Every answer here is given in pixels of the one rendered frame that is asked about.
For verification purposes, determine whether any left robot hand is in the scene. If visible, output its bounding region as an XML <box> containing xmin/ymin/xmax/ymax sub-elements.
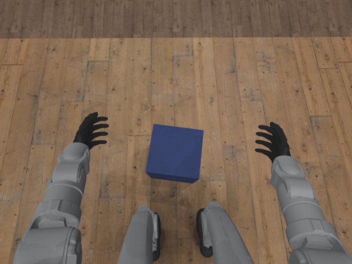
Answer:
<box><xmin>73</xmin><ymin>112</ymin><xmax>109</xmax><ymax>150</ymax></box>

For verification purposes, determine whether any robot left forearm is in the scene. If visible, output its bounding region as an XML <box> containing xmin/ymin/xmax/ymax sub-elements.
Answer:
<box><xmin>13</xmin><ymin>142</ymin><xmax>90</xmax><ymax>264</ymax></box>

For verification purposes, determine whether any right robot hand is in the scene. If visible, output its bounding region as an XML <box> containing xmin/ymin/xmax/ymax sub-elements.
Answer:
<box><xmin>255</xmin><ymin>122</ymin><xmax>291</xmax><ymax>163</ymax></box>

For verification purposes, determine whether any right robot upper arm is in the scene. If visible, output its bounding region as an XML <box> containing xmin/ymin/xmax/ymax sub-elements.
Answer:
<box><xmin>289</xmin><ymin>247</ymin><xmax>352</xmax><ymax>264</ymax></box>

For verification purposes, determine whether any left robot upper arm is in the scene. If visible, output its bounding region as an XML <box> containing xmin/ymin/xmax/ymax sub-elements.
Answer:
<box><xmin>16</xmin><ymin>226</ymin><xmax>82</xmax><ymax>264</ymax></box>

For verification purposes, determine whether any right robot thigh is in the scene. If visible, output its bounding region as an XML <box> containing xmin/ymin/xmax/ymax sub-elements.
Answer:
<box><xmin>201</xmin><ymin>207</ymin><xmax>254</xmax><ymax>264</ymax></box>

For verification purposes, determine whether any robot right forearm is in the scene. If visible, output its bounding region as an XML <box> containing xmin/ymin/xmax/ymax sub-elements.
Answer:
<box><xmin>270</xmin><ymin>156</ymin><xmax>352</xmax><ymax>259</ymax></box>

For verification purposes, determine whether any carton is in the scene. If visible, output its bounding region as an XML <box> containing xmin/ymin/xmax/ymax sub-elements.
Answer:
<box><xmin>145</xmin><ymin>124</ymin><xmax>204</xmax><ymax>184</ymax></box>

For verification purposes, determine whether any right robot shin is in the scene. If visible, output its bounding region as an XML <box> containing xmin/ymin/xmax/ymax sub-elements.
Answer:
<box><xmin>203</xmin><ymin>202</ymin><xmax>220</xmax><ymax>247</ymax></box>

